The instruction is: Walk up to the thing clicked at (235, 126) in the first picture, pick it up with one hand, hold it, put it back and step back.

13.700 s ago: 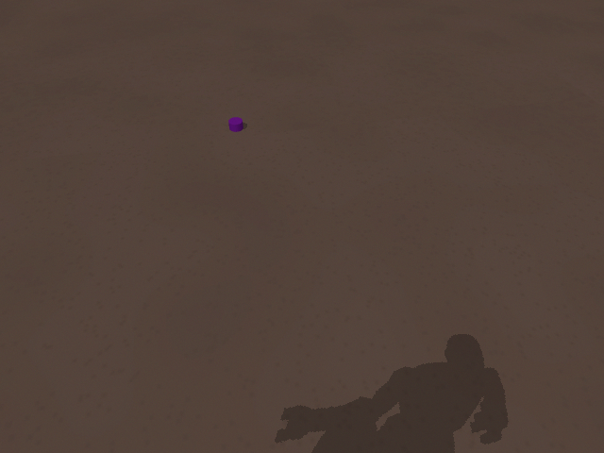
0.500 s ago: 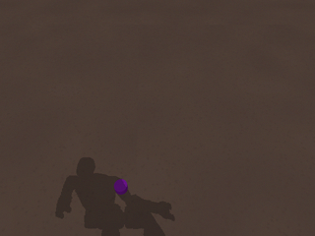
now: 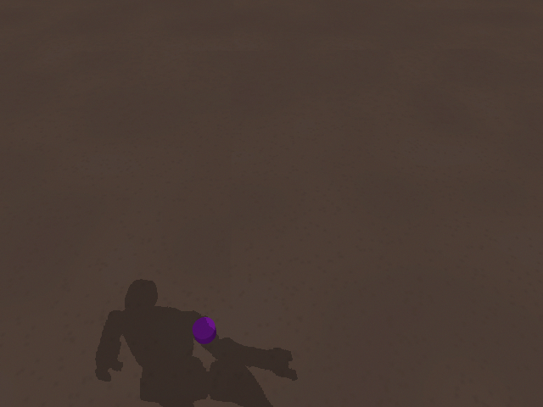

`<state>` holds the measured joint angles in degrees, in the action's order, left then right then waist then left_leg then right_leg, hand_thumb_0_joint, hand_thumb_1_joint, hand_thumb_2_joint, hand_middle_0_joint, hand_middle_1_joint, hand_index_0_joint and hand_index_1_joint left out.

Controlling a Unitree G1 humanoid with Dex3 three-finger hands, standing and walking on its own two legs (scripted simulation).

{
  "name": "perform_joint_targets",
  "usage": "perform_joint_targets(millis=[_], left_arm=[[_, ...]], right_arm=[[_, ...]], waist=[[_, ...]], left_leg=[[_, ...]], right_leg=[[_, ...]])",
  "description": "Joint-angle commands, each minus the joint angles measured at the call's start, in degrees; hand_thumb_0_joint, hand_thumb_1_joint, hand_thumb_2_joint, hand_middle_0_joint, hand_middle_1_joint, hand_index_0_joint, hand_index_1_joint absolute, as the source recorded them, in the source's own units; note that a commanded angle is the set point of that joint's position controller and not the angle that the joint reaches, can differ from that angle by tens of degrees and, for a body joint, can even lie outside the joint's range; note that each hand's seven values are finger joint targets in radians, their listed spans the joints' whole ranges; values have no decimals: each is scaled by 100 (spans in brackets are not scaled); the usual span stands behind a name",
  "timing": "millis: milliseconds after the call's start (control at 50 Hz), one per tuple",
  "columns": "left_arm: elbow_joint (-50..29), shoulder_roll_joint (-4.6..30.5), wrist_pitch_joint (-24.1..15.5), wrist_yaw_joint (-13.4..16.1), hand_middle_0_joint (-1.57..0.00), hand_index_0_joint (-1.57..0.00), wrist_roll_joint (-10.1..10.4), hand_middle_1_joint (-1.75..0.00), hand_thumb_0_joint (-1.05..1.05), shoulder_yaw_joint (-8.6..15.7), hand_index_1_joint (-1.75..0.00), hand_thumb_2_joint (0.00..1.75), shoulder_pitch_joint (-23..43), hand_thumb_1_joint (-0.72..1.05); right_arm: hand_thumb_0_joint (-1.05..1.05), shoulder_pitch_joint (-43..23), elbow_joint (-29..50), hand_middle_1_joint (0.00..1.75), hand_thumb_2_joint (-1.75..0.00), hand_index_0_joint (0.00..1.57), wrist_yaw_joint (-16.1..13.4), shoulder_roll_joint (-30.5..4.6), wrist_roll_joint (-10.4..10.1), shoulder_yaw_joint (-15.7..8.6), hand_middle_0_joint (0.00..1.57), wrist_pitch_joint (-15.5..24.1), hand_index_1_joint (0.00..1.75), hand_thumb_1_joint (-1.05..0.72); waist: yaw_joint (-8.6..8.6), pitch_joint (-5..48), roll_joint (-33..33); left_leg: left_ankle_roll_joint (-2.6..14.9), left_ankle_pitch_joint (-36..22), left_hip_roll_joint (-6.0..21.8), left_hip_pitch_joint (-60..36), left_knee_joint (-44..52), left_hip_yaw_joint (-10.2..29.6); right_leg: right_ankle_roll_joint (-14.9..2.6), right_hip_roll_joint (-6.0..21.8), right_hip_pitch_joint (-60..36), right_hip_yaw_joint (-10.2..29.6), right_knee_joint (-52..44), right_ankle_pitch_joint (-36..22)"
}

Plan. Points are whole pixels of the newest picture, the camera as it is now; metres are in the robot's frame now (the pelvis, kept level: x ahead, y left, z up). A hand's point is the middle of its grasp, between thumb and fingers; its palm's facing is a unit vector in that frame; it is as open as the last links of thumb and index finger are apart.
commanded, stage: stand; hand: left
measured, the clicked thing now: (204, 330) +0.54 +0.23 -0.76
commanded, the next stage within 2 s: none
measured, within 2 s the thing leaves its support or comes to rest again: neither
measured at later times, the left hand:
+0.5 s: hand out of the picture +0.07 +0.24 -0.15, palm faces -0.02 -0.94 -0.35, open 7.3 cm
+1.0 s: hand out of the picture +0.09 +0.24 -0.15, palm faces -0.02 -0.94 -0.34, open 7.3 cm
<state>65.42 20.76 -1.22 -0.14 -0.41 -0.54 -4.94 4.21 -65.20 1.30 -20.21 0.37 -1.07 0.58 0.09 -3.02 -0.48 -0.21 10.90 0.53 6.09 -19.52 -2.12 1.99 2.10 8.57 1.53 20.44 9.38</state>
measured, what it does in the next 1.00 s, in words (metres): stands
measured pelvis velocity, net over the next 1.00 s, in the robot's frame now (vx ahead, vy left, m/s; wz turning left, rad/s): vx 0.02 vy -0.02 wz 0.01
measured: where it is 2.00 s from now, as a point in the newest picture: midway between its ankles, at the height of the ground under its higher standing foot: outside the picture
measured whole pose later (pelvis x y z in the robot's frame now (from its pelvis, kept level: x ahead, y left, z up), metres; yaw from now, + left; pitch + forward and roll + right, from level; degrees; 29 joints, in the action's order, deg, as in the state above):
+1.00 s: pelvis +0.02 -0.02 +0.00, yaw +1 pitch -1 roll +0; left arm 65.2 20.2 -0.5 -0.3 -0.4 -0.4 -5.5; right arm 5.5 -65.8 0.7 -20.2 0.4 -0.2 0.7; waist 0.3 -2.6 0.1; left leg -1.7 11.1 2.0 5.5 -17.9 -1.0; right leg 0.6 0.7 7.5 0.3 18.6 9.8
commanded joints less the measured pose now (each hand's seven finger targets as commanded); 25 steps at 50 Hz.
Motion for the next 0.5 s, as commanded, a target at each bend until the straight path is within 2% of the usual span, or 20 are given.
perform_joint_targets(millis=[0,20,60,220,260,300,340,420,480], left_arm=[[-321,1178,-142,53,-20,-20,3,-30,0,249,-30,90,193,90],[-329,1233,-138,53,-20,-20,0,-30,0,262,-30,90,265,90],[-323,1204,-126,52,-20,-20,0,-30,0,255,-30,90,227,90],[-331,1203,-110,49,-20,-20,-4,-30,0,261,-30,90,214,90],[-312,1187,-98,45,-20,-20,2,-30,0,248,-30,90,149,90],[-344,1165,-95,38,-20,-20,0,-30,0,253,-30,90,189,90],[-332,1171,-90,41,-20,-20,-4,-30,0,249,-30,90,154,90],[-341,1179,-96,40,-20,-20,10,-30,0,261,-30,90,136,90],[-342,1202,-73,42,-20,-20,8,-30,0,267,-30,90,147,90]], right_arm=[[0,-429,336,30,-90,20,-109,-1210,-8,-219,20,144,30,-90],[0,-350,311,30,-90,20,-112,-1183,-4,-210,20,153,30,-90],[0,-369,281,30,-90,20,-119,-1192,-7,-209,20,141,30,-90],[0,-266,248,30,-90,20,-121,-1138,0,-184,20,134,30,-90],[0,-231,236,30,-90,20,-125,-1143,-1,-185,20,124,30,-90],[0,-246,242,30,-90,20,-128,-1174,3,-184,20,138,30,-90],[0,-235,246,30,-90,20,-126,-1174,4,-185,20,126,30,-90],[0,-186,237,30,-90,20,-127,-1179,7,-172,20,131,30,-90],[0,-179,235,30,-90,20,-124,-1170,10,-167,20,115,30,-90]], waist=[[-18,507,118],[31,545,100],[8,477,133],[31,472,13],[33,371,-13],[23,431,94],[33,383,49],[34,373,43],[21,263,-46]], left_leg=[[131,-677,709,-88,487,632],[99,-743,704,-107,513,621],[95,-484,707,-59,528,621],[93,-523,703,-2,520,620],[77,-315,684,9,560,623],[91,-370,700,-5,533,617],[82,-221,695,6,542,620],[86,-317,684,-25,516,610],[75,-82,671,36,537,622]], right_leg=[[-250,516,-228,420,-347,-776],[-263,514,-246,423,-327,-787],[-257,513,-191,432,-410,-567],[-284,523,-233,400,-397,-618],[-280,489,-78,407,-478,-355],[-289,518,-141,441,-431,-483],[-282,496,-56,426,-493,-287],[-276,514,-55,459,-498,-446],[-281,490,77,461,-567,-15]])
